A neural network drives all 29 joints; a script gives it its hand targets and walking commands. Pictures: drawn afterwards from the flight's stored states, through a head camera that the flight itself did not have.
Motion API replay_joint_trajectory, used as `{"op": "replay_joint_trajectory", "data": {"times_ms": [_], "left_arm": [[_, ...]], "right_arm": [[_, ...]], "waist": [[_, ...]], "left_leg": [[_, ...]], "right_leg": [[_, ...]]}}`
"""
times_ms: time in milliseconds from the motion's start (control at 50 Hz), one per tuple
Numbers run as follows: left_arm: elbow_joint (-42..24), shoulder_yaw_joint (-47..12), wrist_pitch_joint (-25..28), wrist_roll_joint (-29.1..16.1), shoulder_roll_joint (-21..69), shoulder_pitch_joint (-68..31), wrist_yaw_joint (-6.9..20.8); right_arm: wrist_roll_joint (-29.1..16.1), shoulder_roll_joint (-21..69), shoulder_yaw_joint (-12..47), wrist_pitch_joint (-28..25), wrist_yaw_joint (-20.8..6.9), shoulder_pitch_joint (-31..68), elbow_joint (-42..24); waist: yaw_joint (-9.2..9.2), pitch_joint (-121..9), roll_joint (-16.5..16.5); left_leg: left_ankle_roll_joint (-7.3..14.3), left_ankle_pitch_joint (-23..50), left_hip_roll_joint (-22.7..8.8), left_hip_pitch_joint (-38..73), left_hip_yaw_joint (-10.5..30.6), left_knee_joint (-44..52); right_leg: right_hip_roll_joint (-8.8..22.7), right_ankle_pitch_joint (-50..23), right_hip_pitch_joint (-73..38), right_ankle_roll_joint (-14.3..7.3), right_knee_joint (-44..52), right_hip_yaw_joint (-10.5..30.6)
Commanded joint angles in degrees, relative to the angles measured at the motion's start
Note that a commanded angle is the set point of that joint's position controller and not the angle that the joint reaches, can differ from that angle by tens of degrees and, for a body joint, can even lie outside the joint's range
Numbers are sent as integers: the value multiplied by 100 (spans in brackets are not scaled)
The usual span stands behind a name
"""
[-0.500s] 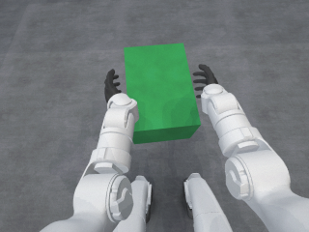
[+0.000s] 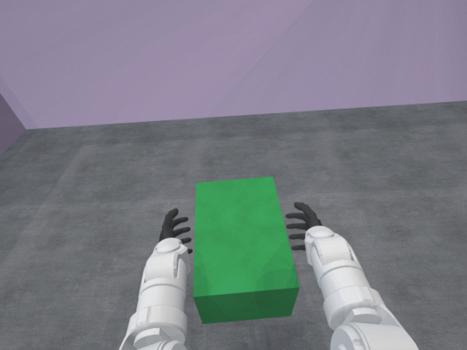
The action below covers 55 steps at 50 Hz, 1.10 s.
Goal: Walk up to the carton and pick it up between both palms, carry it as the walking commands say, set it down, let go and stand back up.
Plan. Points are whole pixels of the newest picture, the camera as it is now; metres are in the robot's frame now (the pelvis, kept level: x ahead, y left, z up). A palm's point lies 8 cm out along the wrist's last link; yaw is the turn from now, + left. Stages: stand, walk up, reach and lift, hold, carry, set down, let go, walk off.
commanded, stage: reach and lift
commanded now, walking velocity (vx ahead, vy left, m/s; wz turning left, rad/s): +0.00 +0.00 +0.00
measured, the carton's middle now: (240, 245) +0.38 +0.02 -0.08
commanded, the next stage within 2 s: hold in 1.32 s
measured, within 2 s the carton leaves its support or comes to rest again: neither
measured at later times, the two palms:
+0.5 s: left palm (159, 241) +0.31 +0.15 +0.06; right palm (312, 232) +0.32 -0.12 +0.05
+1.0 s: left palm (161, 239) +0.32 +0.15 +0.06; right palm (313, 235) +0.32 -0.12 +0.04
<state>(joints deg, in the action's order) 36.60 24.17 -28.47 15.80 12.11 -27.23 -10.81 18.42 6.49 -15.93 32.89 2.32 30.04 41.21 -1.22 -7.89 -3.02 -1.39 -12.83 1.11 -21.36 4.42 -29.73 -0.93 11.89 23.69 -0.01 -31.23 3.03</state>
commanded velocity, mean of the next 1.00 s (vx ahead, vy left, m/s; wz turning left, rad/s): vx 0.00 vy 0.00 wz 0.00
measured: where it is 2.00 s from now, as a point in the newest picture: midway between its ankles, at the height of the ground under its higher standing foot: outside the picture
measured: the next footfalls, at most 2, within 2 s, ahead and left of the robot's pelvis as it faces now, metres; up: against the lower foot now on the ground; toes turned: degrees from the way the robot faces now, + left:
none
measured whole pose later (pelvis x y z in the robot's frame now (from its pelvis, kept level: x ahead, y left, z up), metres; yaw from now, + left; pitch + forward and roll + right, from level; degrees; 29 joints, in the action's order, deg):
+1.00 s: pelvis +0.01 +0.01 +0.01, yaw +0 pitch -1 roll +0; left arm 29.7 19.4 -38.7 15.1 11.9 -24.5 -10.2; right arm 18.4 7.9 -12.3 42.0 2.5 23.6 31.7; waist -1.2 -7.8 -2.7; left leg -1.0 -12.8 0.9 -12.3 4.4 -26.0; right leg -0.8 11.1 13.8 0.4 -25.7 3.0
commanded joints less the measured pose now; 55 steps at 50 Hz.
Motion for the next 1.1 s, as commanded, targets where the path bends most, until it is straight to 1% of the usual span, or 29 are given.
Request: {"op": "replay_joint_trajectory", "data": {"times_ms": [0,20,60,120,180,200,260,300,360,420,500,560,640,720,840,880,980,1080], "left_arm": [[-880,-3632,-228,-1310,5668,-3248,2341],[-1068,-3780,-275,-1376,5660,-3202,2341],[-1180,-3874,-416,-1430,5739,-2952,2337],[-1116,-3913,-647,-1462,5830,-2566,2355],[-1142,-3879,-850,-1490,5847,-2503,2370],[-1103,-3824,-909,-1477,5852,-2504,2366],[-977,-3528,-1029,-1395,5810,-2712,2371],[-967,-3424,-1057,-1414,5804,-2891,2397],[-883,-3307,-1064,-1431,5785,-3192,2445],[-842,-3272,-1026,-1441,5736,-3416,2483],[-610,-3170,-997,-1399,5715,-3442,2523],[-514,-3149,-975,-1372,5729,-3358,2543],[-571,-3220,-947,-1378,5727,-3255,2560],[-708,-3340,-939,-1405,5750,-3114,2560],[-850,-3535,-969,-1477,5777,-2793,2548],[-874,-3581,-989,-1491,5786,-2722,2549],[-879,-3669,-1042,-1526,5802,-2509,2555],[-871,-3662,-1081,-1523,5787,-2492,2572]], "right_arm": [[-1733,6785,3156,-317,-1468,3262,-1754],[-1783,6846,3272,-264,-1463,3144,-1864],[-1868,6845,3436,-137,-1475,3040,-2071],[-1904,6720,3503,52,-1507,2839,-2224],[-1958,6607,3474,225,-1558,2797,-2261],[-1969,6546,3418,275,-1580,2849,-2209],[-1874,6360,3085,385,-1651,3003,-1893],[-1849,6319,2965,404,-1663,3150,-1839],[-1728,6253,2733,407,-1648,3291,-1709],[-1643,6265,2575,385,-1632,3372,-1598],[-1537,6201,2415,359,-1607,3387,-1497],[-1497,6205,2365,337,-1585,3325,-1503],[-1483,6221,2357,322,-1554,3178,-1611],[-1509,6292,2450,329,-1531,2992,-1767],[-1639,6362,2697,370,-1496,2776,-2069],[-1678,6364,2765,392,-1487,2736,-2150],[-1812,6344,2955,432,-1476,2777,-2402],[-1858,6349,3004,485,-1484,2833,-2443]], "waist": [[-33,-2800,726],[-36,-2819,748],[-51,-2727,682],[-41,-2530,594],[-41,-2258,507],[-49,-2101,469],[-48,-1572,419],[-21,-1446,409],[121,-1353,436],[162,-1312,426],[236,-1176,445],[251,-1217,413],[285,-1321,417],[293,-1456,431],[251,-1677,439],[241,-1742,423],[206,-1830,430],[196,-1720,430]], "left_leg": [[238,1390,528,1174,-183,547],[236,1434,525,1230,-175,552],[223,1510,526,1332,-168,583],[194,1641,490,1589,-162,632],[182,1637,429,1775,-147,722],[176,1576,400,1829,-147,747],[153,1082,347,1683,-148,817],[145,853,340,1547,-152,819],[146,490,357,1362,-147,778],[158,312,375,1234,-140,722],[178,141,388,1140,-127,679],[179,168,393,1121,-130,670],[174,321,394,1165,-122,679],[171,545,398,1245,-109,697],[176,1024,402,1373,-86,712],[176,1098,411,1385,-79,710],[190,1210,421,1439,-59,700],[219,984,423,1396,-53,700]], "right_leg": [[-218,-2738,-2978,141,446,304],[-218,-2781,-3030,145,468,309],[-232,-2730,-3053,134,535,281],[-284,-2571,-3020,104,651,223],[-310,-2239,-2956,70,789,201],[-314,-2024,-2872,56,832,188],[-308,-1271,-2649,-7,930,198],[-293,-1036,-2643,-37,935,223],[-266,-670,-2582,-80,918,255],[-261,-428,-2499,-97,887,274],[-261,-176,-2381,-95,877,261],[-259,-228,-2388,-87,865,248],[-262,-481,-2432,-60,851,223],[-267,-833,-2511,-33,844,219],[-277,-1495,-2723,13,832,223],[-275,-1607,-2788,24,830,231],[-274,-1743,-2866,50,830,250],[-265,-1436,-2767,53,851,259]]}}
